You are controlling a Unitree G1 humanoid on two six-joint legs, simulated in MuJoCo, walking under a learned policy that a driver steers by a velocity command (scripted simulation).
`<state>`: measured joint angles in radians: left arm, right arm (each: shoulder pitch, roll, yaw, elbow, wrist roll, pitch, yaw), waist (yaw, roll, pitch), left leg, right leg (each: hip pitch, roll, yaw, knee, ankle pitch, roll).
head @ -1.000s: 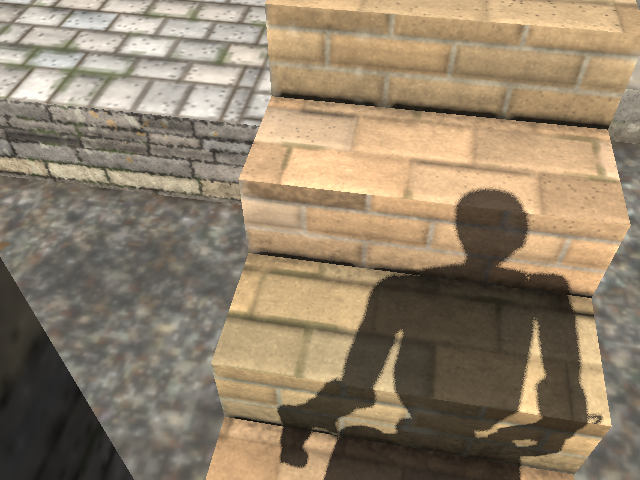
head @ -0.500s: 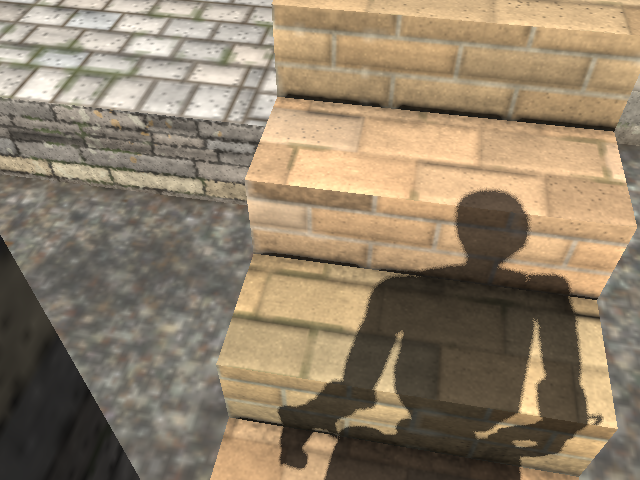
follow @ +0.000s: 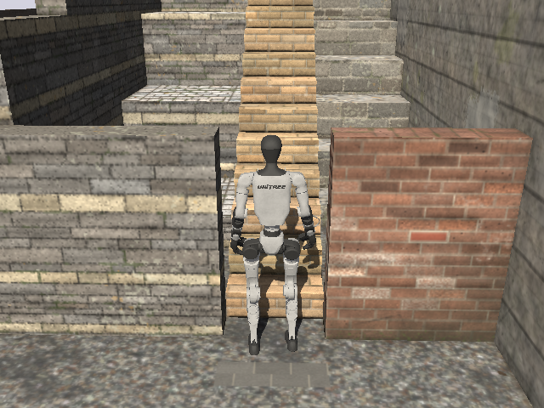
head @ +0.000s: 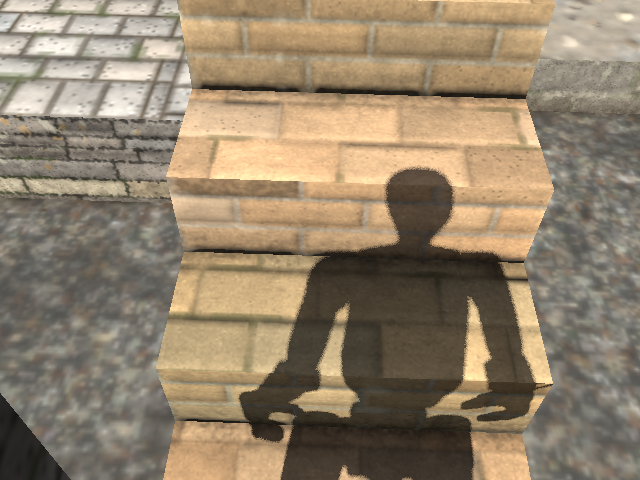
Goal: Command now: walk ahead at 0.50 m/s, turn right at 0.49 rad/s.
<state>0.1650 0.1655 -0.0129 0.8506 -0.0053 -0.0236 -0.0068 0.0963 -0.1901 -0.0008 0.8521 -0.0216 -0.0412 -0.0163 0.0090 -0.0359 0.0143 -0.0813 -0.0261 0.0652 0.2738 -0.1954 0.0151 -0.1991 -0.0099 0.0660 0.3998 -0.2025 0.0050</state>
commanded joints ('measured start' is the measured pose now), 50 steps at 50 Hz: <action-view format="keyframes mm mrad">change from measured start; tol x8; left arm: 1 -49 98 20 -94 -1 -23 -7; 23 -18 103 74 -211 37 -5 -15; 50 -34 136 50 -102 11 -15 16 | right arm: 1 -57 -137 -29 -83 0 -10 0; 22 -17 -141 -15 -211 -8 27 -15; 37 135 -73 -20 -120 20 31 23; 50 104 -134 -46 -96 10 22 39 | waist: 1 -1 98 -66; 11 -41 -98 -83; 12 -44 39 -88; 13 -43 -79 -118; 19 -8 93 -78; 25 -17 -40 -63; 34 -19 138 -78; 44 -37 10 -50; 45 -24 -105 -53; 50 -19 64 -28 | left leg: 1 7 161 -59 -21 -6 5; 12 69 127 69 177 84 -33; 18 115 221 75 123 172 -8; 22 61 202 117 130 66 -18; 37 92 155 4 67 156 -39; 45 -49 109 -70 132 50 3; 50 -112 120 -147 144 127 24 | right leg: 1 -47 -38 32 55 162 -66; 12 -93 -39 305 -69 272 -67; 20 -120 70 167 55 111 -59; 25 -75 7 334 -146 178 -62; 31 36 11 234 -149 249 -41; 35 90 -44 213 -106 451 -37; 50 7 -49 -34 25 135 -44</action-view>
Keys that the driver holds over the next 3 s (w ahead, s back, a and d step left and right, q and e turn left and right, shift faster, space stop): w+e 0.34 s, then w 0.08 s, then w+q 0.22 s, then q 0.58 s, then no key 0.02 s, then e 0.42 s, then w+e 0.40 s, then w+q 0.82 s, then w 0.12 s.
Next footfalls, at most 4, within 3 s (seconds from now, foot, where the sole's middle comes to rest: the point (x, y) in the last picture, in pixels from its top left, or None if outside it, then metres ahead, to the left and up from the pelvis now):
none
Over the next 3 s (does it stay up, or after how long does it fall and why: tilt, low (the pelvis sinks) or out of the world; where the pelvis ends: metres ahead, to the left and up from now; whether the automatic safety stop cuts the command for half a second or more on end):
stays up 0.03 0.00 -0.01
